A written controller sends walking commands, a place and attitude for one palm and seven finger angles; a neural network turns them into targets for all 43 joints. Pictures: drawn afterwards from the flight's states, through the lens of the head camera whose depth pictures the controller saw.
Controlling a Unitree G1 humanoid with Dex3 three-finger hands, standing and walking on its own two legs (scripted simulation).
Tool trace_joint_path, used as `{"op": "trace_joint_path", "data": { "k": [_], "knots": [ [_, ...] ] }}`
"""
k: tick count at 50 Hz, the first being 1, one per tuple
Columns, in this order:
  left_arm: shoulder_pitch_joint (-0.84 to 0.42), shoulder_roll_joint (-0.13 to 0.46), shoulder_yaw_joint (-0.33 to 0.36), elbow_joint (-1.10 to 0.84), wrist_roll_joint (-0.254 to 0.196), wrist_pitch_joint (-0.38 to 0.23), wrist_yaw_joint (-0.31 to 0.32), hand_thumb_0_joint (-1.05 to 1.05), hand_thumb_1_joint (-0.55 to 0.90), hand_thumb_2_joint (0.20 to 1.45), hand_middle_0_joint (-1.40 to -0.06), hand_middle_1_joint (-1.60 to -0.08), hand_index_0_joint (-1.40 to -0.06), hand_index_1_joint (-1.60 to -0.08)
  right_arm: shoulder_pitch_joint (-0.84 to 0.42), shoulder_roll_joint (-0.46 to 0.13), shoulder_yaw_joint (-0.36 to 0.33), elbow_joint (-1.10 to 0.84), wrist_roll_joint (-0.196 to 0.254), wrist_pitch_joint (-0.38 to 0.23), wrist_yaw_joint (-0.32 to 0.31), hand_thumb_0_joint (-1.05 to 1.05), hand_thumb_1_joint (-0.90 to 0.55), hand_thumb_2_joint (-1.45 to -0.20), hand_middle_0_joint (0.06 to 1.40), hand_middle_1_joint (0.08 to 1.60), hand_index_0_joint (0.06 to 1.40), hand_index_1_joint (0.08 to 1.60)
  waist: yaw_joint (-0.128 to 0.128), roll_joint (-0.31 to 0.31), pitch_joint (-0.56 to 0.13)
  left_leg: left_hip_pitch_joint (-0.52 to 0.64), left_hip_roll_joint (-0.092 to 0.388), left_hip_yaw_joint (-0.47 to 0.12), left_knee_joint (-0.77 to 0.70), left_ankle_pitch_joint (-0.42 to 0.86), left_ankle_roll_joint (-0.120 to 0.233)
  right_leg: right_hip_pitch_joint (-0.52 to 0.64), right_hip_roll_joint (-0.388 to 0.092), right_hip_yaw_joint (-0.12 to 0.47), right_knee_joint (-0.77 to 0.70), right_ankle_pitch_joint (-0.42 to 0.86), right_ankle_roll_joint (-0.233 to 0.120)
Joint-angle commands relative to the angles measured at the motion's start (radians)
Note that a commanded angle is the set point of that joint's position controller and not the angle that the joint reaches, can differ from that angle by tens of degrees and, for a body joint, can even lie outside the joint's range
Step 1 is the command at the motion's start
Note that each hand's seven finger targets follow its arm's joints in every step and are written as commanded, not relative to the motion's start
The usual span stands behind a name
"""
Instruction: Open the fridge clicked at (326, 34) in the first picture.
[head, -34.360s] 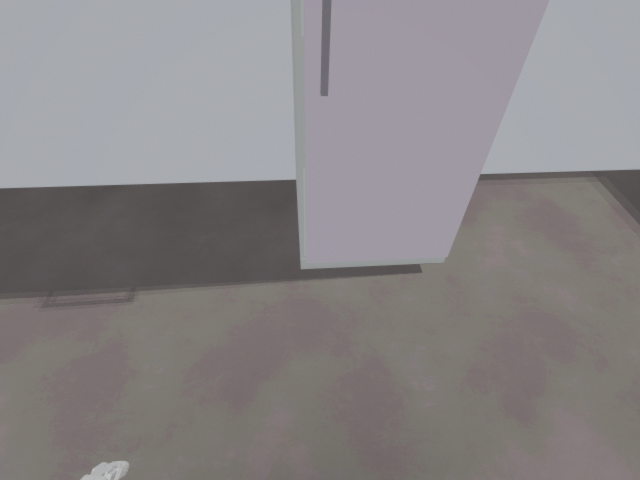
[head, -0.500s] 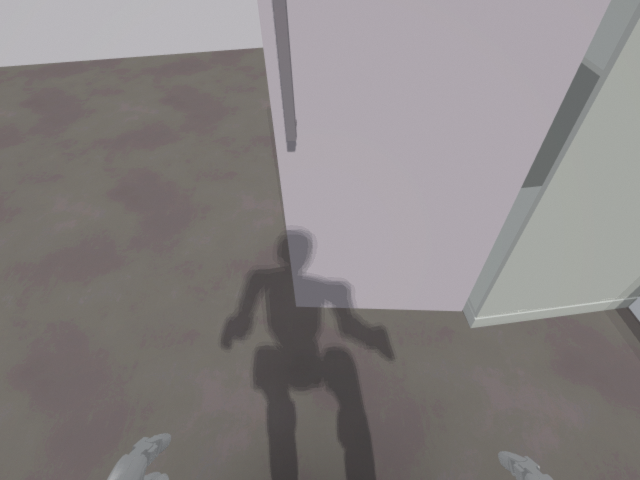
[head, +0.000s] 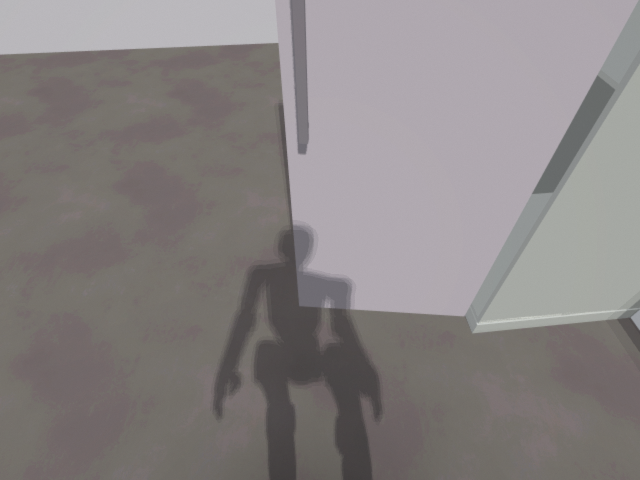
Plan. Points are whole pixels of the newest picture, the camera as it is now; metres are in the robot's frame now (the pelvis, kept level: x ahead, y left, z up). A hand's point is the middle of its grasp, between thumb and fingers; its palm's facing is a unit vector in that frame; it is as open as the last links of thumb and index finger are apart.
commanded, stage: let the arm hang, fingers relaxed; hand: left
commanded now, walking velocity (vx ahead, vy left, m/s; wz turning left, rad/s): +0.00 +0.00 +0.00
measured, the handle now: (301, 42) +0.73 +0.08 +0.21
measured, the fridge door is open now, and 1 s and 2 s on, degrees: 80 80 80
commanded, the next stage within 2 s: look to check the result in 0.36 s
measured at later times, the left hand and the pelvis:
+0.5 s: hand out of the picture +0.04 +0.17 -0.17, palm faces +0.00 -0.98 -0.19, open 7.4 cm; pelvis +0.02 +0.00 +0.00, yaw -1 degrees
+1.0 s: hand out of the picture +0.04 +0.16 -0.17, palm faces +0.01 -0.99 -0.17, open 7.4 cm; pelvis +0.04 -0.01 +0.01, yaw -1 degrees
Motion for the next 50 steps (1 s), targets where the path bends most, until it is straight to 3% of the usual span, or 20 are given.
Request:
{"op": "trace_joint_path", "data": {
  "k": [1,5,10,19,25,35,50],
  "knots": [
    [0.015,0.087,0.012,-0.036,0.004,-0.023,0.003,0.000,0.900,0.900,-0.200,-0.300,-0.200,-0.300,0.037,-0.130,-0.029,-0.019,-0.003,-0.023,-0.005,0.000,-0.900,-0.900,0.200,0.300,0.200,0.300,-0.008,-0.040,0.042,-0.015,0.127,-0.167,-0.167,-0.160,-0.003,-0.043,-0.086,0.126,-0.109,-0.112,-0.040],
    [0.010,0.084,0.011,-0.033,0.007,-0.020,0.003,0.000,0.900,0.900,-0.200,-0.300,-0.200,-0.300,0.017,-0.127,-0.027,-0.009,-0.004,-0.025,-0.004,0.000,-0.900,-0.900,0.200,0.300,0.200,0.300,-0.002,-0.025,0.055,-0.022,0.132,-0.176,-0.199,-0.184,-0.003,-0.032,-0.082,0.120,-0.100,-0.091,-0.032],
    [-0.003,0.082,0.011,-0.030,0.005,-0.027,0.003,0.000,0.900,0.900,-0.200,-0.300,-0.200,-0.300,0.002,-0.121,-0.023,-0.004,-0.003,-0.034,-0.004,0.000,-0.900,-0.900,0.200,0.300,0.200,0.300,0.000,-0.019,0.006,0.021,0.125,-0.155,-0.181,-0.071,-0.007,0.011,-0.093,0.123,-0.101,-0.019,-0.030],
    [-0.019,0.071,0.008,-0.019,0.001,-0.030,0.004,0.000,0.900,0.900,-0.200,-0.300,-0.200,-0.300,-0.001,-0.106,-0.015,0.015,0.000,-0.034,-0.008,0.000,-0.900,-0.900,0.200,0.300,0.200,0.300,-0.007,0.000,0.007,0.060,0.122,-0.135,-0.160,0.012,-0.016,0.024,-0.101,0.124,-0.126,0.014,-0.030],
    [-0.012,0.062,0.005,-0.011,-0.002,-0.033,0.006,0.000,0.900,0.900,-0.200,-0.300,-0.200,-0.300,0.007,-0.100,-0.013,0.024,0.002,-0.036,-0.011,0.000,-0.900,-0.900,0.200,0.300,0.200,0.300,-0.008,-0.021,-0.024,0.100,0.125,-0.128,-0.143,0.087,-0.015,0.044,-0.103,0.124,-0.124,0.060,-0.028],
    [0.012,0.046,-0.001,0.007,-0.003,-0.032,0.010,0.000,0.900,0.900,-0.200,-0.300,-0.200,-0.300,0.014,-0.090,-0.008,0.043,0.004,-0.033,-0.014,0.000,-0.900,-0.900,0.200,0.300,0.200,0.300,-0.008,-0.047,0.014,0.116,0.124,-0.118,-0.145,0.094,-0.015,0.035,-0.103,0.125,-0.138,0.058,-0.027],
    [0.026,0.042,0.000,0.012,-0.004,-0.034,0.011,0.000,0.900,0.900,-0.200,-0.300,-0.200,-0.300,0.022,-0.084,-0.005,0.053,0.004,-0.039,-0.019,0.000,-0.900,-0.900,0.200,0.300,0.200,0.300,-0.007,-0.023,0.008,0.133,0.124,-0.115,-0.143,0.146,-0.014,0.064,-0.104,0.124,-0.136,0.100,-0.028]
  ]
}}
